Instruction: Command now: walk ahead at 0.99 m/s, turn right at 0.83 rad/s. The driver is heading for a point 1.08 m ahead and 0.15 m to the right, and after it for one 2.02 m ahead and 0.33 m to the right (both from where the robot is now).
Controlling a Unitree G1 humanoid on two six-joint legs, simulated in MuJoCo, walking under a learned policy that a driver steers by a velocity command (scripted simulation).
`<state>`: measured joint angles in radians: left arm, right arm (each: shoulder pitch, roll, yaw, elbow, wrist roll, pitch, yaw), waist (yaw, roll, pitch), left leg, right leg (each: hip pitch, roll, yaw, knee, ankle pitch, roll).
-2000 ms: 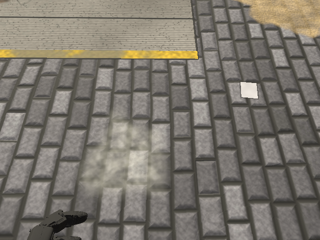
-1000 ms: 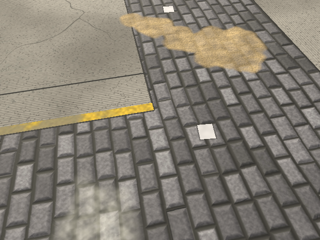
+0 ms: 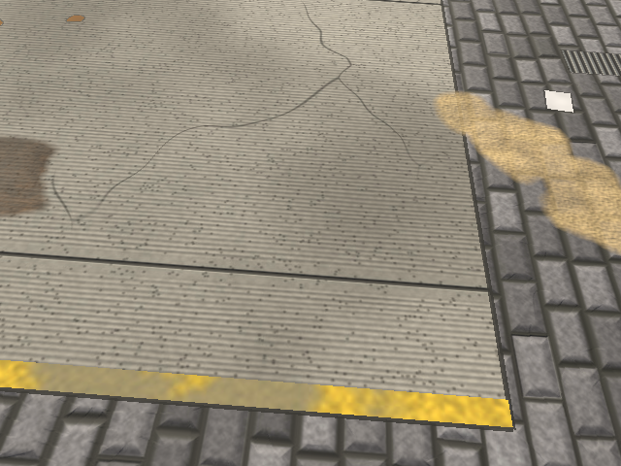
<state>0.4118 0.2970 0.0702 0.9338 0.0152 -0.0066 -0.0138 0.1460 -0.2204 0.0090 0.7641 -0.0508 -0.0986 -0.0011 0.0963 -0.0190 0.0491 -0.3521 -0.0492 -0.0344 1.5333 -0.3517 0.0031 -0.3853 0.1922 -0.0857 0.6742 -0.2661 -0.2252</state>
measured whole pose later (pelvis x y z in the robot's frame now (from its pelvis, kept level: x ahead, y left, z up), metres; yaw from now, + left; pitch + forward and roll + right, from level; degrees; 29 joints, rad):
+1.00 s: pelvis +0.86 -0.16 +0.03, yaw -23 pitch +0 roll -2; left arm 0.44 0.30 0.06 0.92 0.02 -0.12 -0.01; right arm 0.21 -0.30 -0.05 0.80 -0.01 -0.01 0.05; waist 0.02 0.04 0.02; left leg -0.78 0.13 0.03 1.09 -0.07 0.08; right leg 0.06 0.05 -0.22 0.27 -0.34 -0.04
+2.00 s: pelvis +1.77 -0.26 +0.02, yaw +0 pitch +3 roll -1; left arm 0.61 0.27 0.06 0.91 -0.01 -0.07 -0.03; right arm -0.08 -0.25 0.05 0.57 -0.05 -0.09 0.03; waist 0.16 0.01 -0.01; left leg -0.49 0.02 -0.04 0.52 -0.12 0.02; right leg 0.02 0.07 0.21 0.44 -0.45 -0.05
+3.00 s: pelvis +2.12 -0.26 +0.04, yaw -10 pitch -1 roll +0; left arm 0.27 0.22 0.02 0.99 0.01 0.00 0.02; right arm 0.23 -0.21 -0.01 0.95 -0.01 0.00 -0.03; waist 0.02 0.00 0.00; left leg -0.18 -0.03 0.00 0.42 -0.22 0.03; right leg -0.24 0.04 0.03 0.39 -0.13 -0.02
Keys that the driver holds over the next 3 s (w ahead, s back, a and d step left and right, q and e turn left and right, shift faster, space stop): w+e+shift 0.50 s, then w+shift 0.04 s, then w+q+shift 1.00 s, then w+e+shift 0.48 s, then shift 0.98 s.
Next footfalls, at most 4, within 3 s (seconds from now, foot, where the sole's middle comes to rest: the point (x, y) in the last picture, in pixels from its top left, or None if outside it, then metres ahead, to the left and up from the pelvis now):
0.30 left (247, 453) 0.51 0.19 -0.74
0.74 right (430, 366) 0.75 -0.20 -0.74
1.16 left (432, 219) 1.22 -0.23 -0.74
1.60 right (481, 134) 1.63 -0.40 -0.74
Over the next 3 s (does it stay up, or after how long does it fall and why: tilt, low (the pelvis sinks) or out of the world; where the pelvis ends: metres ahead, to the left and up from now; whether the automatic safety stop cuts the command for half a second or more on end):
stays up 2.12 -0.26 0.04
